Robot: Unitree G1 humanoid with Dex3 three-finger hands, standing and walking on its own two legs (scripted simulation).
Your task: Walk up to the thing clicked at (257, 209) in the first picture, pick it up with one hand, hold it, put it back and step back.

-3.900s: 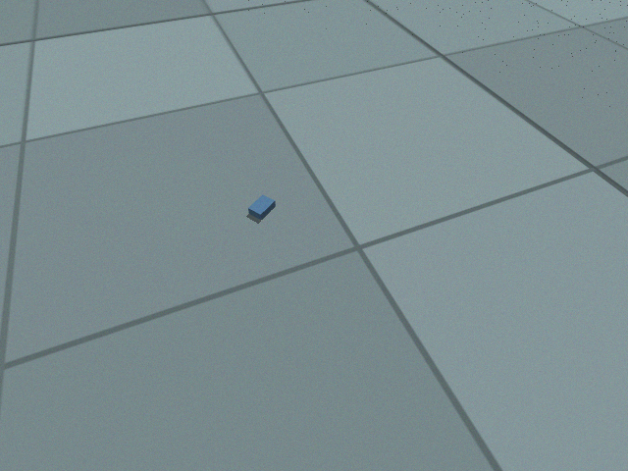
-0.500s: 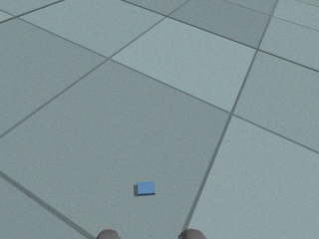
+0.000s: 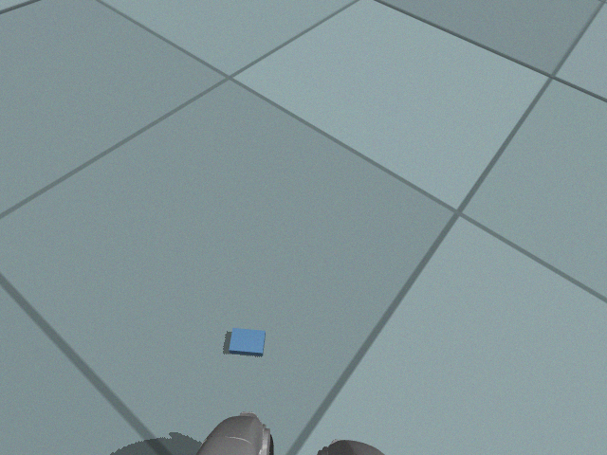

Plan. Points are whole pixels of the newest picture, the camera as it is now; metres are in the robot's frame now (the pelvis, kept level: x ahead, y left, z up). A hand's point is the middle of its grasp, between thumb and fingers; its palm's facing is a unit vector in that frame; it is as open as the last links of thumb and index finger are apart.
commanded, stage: walk up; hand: left
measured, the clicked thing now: (247, 341) +0.46 +0.17 -0.72
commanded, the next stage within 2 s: none
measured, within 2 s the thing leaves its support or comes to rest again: neither
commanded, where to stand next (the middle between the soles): +0.09 -0.08 m, yaw +1 degrees
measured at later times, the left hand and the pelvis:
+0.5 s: hand out of the picture +0.07 +0.12 -0.12, palm faces -0.01 -0.88 -0.47, open 7.3 cm; pelvis +0.03 -0.16 +0.00, yaw +0 degrees
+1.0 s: hand out of the picture +0.06 +0.20 -0.14, palm faces +0.03 -0.89 -0.45, open 7.3 cm; pelvis +0.03 -0.10 +0.00, yaw +4 degrees
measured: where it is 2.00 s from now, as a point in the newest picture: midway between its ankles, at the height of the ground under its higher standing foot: outside the picture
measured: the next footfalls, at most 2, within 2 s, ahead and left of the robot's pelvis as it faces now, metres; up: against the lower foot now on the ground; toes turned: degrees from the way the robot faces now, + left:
right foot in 0.30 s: +0.09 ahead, -0.31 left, +0.00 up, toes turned +0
left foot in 0.80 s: +0.10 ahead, +0.01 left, +0.00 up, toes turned +3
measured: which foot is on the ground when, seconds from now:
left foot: down 0.00-0.30, up 0.32-0.78, down 0.80-1.00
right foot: up 0.00-0.28, down 0.30-0.82, up 0.84-1.00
